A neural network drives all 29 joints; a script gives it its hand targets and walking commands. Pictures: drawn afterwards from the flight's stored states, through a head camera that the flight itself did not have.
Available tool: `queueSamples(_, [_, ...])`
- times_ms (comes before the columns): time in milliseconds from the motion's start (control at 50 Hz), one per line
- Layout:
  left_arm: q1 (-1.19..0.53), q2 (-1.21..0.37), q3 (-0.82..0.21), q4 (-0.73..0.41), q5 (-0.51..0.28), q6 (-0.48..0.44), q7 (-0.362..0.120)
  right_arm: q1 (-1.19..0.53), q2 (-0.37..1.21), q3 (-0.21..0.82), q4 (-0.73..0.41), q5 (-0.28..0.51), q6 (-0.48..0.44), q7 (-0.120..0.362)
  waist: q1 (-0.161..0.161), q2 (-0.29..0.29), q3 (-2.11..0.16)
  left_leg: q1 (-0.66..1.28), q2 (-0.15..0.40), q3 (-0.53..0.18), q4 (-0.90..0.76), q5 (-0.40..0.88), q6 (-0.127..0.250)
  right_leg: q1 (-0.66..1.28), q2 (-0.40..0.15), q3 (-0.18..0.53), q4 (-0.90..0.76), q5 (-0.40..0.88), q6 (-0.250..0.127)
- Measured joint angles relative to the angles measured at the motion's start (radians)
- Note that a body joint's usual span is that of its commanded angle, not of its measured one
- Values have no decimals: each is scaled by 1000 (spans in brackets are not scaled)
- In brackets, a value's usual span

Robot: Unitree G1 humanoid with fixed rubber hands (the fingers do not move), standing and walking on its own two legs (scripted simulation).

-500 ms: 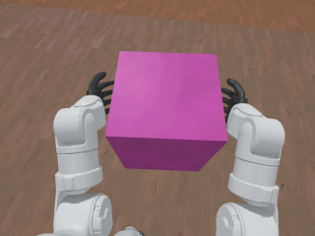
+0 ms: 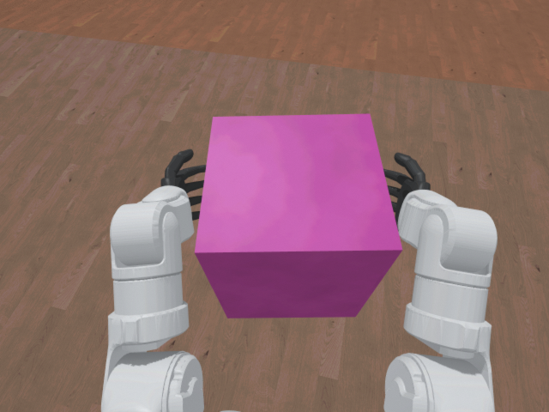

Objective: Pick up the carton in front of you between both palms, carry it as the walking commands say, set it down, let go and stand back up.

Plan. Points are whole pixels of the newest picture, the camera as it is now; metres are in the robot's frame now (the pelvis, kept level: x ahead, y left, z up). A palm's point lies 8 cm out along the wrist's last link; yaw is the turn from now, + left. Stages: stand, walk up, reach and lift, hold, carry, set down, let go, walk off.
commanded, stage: carry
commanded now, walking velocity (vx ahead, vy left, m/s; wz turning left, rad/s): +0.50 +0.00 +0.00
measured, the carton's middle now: (291, 226) +0.37 +0.02 +0.07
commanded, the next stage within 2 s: none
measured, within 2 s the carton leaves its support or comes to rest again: neither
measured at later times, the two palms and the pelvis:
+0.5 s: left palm (221, 55) +0.66 +0.17 +0.18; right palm (392, 73) +0.63 -0.13 +0.18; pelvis +0.29 +0.05 +0.05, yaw +0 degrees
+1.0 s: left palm out of the picture +0.94 +0.19 +0.24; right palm out of the picture +0.95 -0.10 +0.23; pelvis +0.59 +0.01 +0.08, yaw +0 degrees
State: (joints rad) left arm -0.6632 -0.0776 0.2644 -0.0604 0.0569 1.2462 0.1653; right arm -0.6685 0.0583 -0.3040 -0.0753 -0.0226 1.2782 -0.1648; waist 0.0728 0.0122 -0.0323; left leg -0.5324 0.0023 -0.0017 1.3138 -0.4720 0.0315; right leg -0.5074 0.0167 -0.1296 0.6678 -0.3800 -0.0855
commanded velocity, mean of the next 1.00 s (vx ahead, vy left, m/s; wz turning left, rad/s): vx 0.50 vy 0.00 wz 0.00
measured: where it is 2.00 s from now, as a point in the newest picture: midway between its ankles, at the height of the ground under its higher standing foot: (292, 172)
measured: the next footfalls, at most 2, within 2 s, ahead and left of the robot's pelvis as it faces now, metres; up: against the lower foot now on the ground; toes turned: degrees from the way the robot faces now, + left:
left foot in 0.26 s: +0.34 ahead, +0.13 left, +0.03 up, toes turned +6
right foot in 0.68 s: +0.59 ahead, -0.08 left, +0.06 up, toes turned -6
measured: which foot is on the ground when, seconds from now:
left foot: up 0.00-0.24, down 0.26-0.70, up 0.72-1.00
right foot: down 0.00-0.28, up 0.30-0.66, down 0.68-1.00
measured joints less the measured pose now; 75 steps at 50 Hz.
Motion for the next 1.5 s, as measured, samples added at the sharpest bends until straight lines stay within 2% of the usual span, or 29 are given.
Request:
queueSamples(40, [15, 6, 3, -6, -19, 0, 5, 4, 24, -11, -8, -22, 3, 2, 18, -4, 13, -95, 2, 10, 24, 31, 9, 59, -3, 8, -54, -4, 4])
queueSamples(100, [11, 13, 11, -23, -46, -14, 9, 7, 46, -15, -48, -42, -6, 5, 31, -6, 31, -200, 20, 27, -58, 59, 7, 138, -10, 15, -113, -24, 7])
queueSamples(200, [-30, 26, 8, -37, -70, -30, 11, 9, 44, -6, -112, -45, -18, 5, 21, -12, 18, -216, 46, 56, -417, 136, 3, 259, -23, 22, -173, -87, 35])
queueSamples(240, [-44, 33, 5, -25, -69, -23, 12, 6, 36, -1, -106, -44, -14, 6, 2, -26, -3, -157, 31, 93, -567, 160, 12, 302, -41, 29, -163, -137, 55])
queueSamples(280, [-55, 51, 8, -8, -67, -9, 10, -14, 33, 9, -64, -45, -17, 6, -35, -49, -16, -77, 2, 140, -649, 202, 22, 308, -78, 43, -46, -204, 65])
queueSamples(300, [-53, 62, 14, 3, -66, -7, 7, -22, 34, 20, -35, -49, -25, 5, -58, -56, -17, -67, -8, 152, -617, 181, 23, 273, -91, 67, 80, -191, 65])
queueSamples(340, [-44, 65, 25, 27, -58, 1, -1, -19, 35, 34, 8, -54, -26, 0, -102, -37, -16, -33, -11, 147, -599, 125, 25, 161, -56, 127, 381, -165, 64])
queueSamples(380, [-40, 49, 41, 43, -39, 16, -6, 2, 31, 40, 19, -39, -13, 0, -133, -20, -9, 18, -9, 136, -641, 109, 21, 38, -28, 135, 594, -123, 56])
queueSamples(420, [-36, 26, 53, 40, -17, 24, -8, 22, 25, 42, 13, -22, -8, -6, -151, -14, 4, 74, -7, 129, -697, 107, 19, -67, -22, 124, 656, -77, 47])
queueSamples(500, [-24, -4, 57, -18, 7, 15, -12, 29, 19, 34, -20, 9, -23, -12, -165, -16, 29, 175, -3, 123, -783, 87, 15, -223, -38, 104, 592, -27, 44])
queueSamples(600, [-6, -5, 44, -103, 5, 6, -16, 2, 11, 36, -53, 32, -38, -14, -156, -16, 16, 294, 1, 115, -857, 34, -6, -274, -65, 73, 303, 37, 45])
queueSamples(660, [-9, 4, 38, -94, 2, 12, -16, -15, 5, 39, -39, 28, -27, -15, -128, 3, -14, 359, 26, 106, -849, -34, -32, -194, -42, 19, 88, 61, 29])
queueSamples(680, [-19, 7, 34, -73, 2, 12, -16, -18, -1, 36, -32, 26, -21, -14, -112, 9, -22, 365, 40, 101, -800, -67, -37, -144, -26, -4, 21, 86, 16])
queueSamples(720, [-34, 3, 17, -17, 9, -5, -14, -13, -20, 28, -15, 23, -16, -7, -68, 30, -23, 301, 68, 63, -559, -77, -33, -108, -4, -29, 50, 77, -5])
queueSamples(760, [-28, -1, 4, 19, 12, -6, -8, -1, -20, 14, 4, 16, -9, 0, -27, 14, -21, 173, 28, 6, -241, -49, -18, -70, 0, -23, 54, 26, -13])
queueSamples(800, [-6, 4, -2, 27, -1, 0, -1, 4, -2, 0, 15, -1, 1, 2, 1, 2, -11, 46, 0, -2, -36, -9, -1, -17, 0, -12, 10, 12, -8])
queueSamples(840, [12, 10, -1, 20, -20, -1, 4, 7, 21, -11, 8, -23, 3, 4, 19, -2, 4, -58, -2, 9, 18, 29, 9, 41, -2, -4, -44, 8, -4])
queueSamples(900, [12, 14, 6, -2, -44, -14, 16, 9, 45, -14, -31, -46, -6, 6, 30, -5, 26, -176, 14, 26, -36, 58, 10, 119, -7, 4, -105, -9, -1])
queueSamples(1000, [-26, 23, 8, -27, -69, -32, 18, 11, 45, -5, -103, -48, -19, 6, 21, -7, 19, -233, 49, 50, -344, 134, 2, 238, -14, 12, -169, -67, 21])
queueSamples(1080, [-50, 35, 4, 1, -63, -14, 18, 2, 30, 3, -78, -44, -9, 6, -15, -31, -26, -113, 21, 121, -632, 179, 21, 322, -48, 28, -141, -165, 57])
queueSamples(1100, [-55, 46, 6, 12, -61, -6, 17, -8, 30, 8, -50, -45, -12, 6, -35, -48, -30, -80, 5, 142, -653, 223, 24, 320, -71, 38, -71, -200, 62])
queueSamples(1120, [-52, 57, 12, 22, -61, -3, 14, -18, 32, 18, -18, -48, -20, 6, -56, -55, -32, -68, -3, 155, -622, 205, 24, 285, -90, 54, 50, -183, 63])
queueSamples(1180, [-39, 58, 31, 57, -48, 11, 4, -9, 33, 39, 39, -52, -19, -2, -119, -28, -28, -12, -9, 146, -611, 116, 25, 102, -40, 130, 499, -137, 61])
queueSamples(1200, [-38, 49, 39, 62, -37, 18, 3, 2, 30, 43, 42, -45, -14, -5, -133, -22, -23, 14, -9, 141, -634, 109, 22, 38, -29, 132, 594, -118, 56])
queueSamples(1240, [-36, 27, 52, 58, -16, 27, 0, 22, 23, 46, 35, -25, -9, -12, -151, -18, -8, 69, -7, 134, -687, 106, 17, -71, -23, 124, 666, -78, 47])
queueSamples(1320, [-27, -1, 57, -3, 5, 19, -8, 24, 14, 38, 0, 10, -23, -20, -164, -21, 20, 169, -5, 128, -770, 86, 15, -232, -44, 106, 607, -26, 42])
queueSamples(1400, [-15, -3, 49, -76, 4, 10, -9, -1, 9, 37, -29, 29, -39, -22, -158, -22, 16, 263, -3, 121, -833, 47, 0, -291, -72, 84, 388, 26, 47])
queueSamples(1460, [-13, 6, 45, -83, 0, 15, -9, -20, 7, 39, -19, 28, -33, -23, -138, -9, -13, 334, 13, 114, -858, -2, -25, -238, -65, 47, 167, 51, 37])
queueSamples(1500, [-27, 9, 39, -48, 1, 15, -9, -27, -1, 34, -3, 21, -21, -20, -111, 8, -33, 361, 42, 103, -800, -64, -40, -149, -33, -1, 27, 86, 18])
